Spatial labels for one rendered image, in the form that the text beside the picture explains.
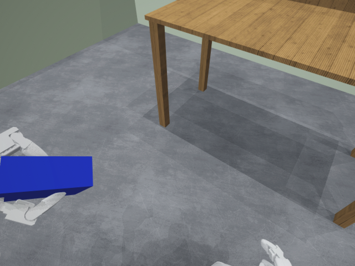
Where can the right robot hand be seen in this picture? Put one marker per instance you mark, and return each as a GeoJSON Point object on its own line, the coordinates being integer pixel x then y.
{"type": "Point", "coordinates": [275, 254]}

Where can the left robot hand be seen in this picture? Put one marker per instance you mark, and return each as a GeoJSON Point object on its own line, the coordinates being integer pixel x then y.
{"type": "Point", "coordinates": [12, 143]}

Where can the sponge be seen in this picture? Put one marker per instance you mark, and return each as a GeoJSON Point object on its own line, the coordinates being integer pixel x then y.
{"type": "Point", "coordinates": [30, 177]}

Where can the table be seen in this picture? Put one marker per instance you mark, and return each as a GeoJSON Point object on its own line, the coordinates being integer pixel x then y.
{"type": "Point", "coordinates": [317, 36]}

